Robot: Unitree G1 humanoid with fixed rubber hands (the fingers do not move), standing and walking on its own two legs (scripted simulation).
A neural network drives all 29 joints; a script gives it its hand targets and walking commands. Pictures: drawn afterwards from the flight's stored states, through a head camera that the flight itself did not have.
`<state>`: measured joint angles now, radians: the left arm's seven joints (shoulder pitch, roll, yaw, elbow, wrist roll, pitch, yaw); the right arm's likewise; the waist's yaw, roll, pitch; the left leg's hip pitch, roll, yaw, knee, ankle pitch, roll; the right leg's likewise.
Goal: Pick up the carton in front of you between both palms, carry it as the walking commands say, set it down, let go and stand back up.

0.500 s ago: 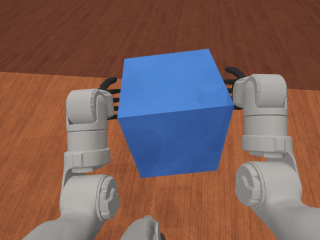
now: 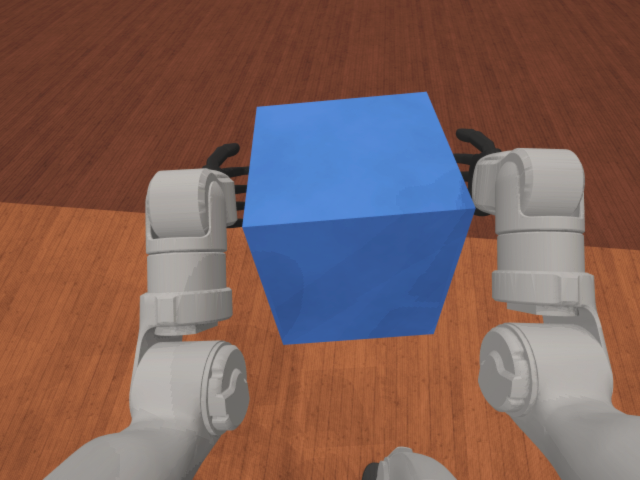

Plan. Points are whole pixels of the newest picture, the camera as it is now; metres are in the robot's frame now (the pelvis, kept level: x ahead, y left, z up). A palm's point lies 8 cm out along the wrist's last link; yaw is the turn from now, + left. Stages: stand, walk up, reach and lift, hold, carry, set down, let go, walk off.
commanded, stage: carry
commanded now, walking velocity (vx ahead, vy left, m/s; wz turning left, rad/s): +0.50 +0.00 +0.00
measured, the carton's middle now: (350, 226) +0.40 +0.01 +0.09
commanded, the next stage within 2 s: none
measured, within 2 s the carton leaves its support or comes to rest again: neither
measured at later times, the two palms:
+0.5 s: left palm (244, 27) +0.68 +0.16 +0.23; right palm (445, 39) +0.65 -0.13 +0.22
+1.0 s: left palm out of the picture +0.95 +0.21 +0.28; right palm out of the picture +1.00 -0.09 +0.29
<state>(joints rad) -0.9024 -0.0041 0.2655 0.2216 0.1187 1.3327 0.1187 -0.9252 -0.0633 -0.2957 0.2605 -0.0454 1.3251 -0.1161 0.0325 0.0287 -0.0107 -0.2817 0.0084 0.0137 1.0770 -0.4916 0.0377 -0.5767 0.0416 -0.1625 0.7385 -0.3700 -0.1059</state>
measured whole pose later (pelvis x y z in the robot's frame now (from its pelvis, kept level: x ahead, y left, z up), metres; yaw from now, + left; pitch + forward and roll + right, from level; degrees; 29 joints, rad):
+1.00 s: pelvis +0.60 +0.01 +0.12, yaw +2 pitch +4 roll +0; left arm -0.87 0.02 0.24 0.13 0.01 1.34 0.18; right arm -0.90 -0.02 -0.34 0.11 -0.10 1.36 -0.11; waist 0.12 -0.01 0.01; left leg -0.74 0.03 0.06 1.02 -0.45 0.05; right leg -0.24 0.01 -0.12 0.49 -0.48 -0.07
